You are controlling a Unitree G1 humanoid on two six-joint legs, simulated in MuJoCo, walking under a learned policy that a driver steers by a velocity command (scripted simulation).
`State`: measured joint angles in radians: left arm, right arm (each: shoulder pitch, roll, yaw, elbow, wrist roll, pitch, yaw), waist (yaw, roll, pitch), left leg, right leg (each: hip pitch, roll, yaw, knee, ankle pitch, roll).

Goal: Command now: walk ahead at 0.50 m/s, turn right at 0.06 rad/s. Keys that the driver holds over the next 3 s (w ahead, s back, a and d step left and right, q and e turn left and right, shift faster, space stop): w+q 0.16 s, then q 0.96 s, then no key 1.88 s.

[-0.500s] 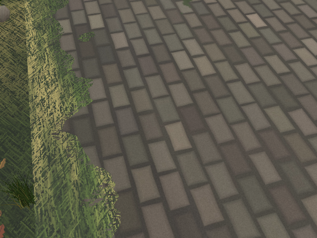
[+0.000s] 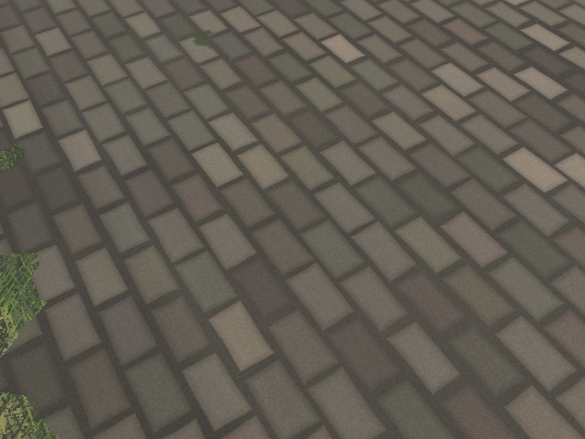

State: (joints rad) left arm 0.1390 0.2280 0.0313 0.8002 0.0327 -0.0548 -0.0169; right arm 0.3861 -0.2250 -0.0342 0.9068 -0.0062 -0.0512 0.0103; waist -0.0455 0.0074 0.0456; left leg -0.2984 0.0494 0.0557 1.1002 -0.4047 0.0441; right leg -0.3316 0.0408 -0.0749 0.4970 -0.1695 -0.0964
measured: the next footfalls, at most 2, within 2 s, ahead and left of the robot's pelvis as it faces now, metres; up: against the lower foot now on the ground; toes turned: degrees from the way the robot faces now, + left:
left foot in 0.40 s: +0.34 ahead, +0.11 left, +0.00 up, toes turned +13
right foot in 0.96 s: +0.35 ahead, -0.07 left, +0.00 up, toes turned +34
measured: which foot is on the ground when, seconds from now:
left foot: up 0.00-0.38, down 0.40-0.94, up 0.96-1.00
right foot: down 0.00-0.40, up 0.42-0.94, down 0.96-1.00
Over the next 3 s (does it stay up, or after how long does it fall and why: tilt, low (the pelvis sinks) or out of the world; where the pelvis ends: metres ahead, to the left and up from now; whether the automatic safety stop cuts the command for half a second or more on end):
stays up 0.26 -0.04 0.01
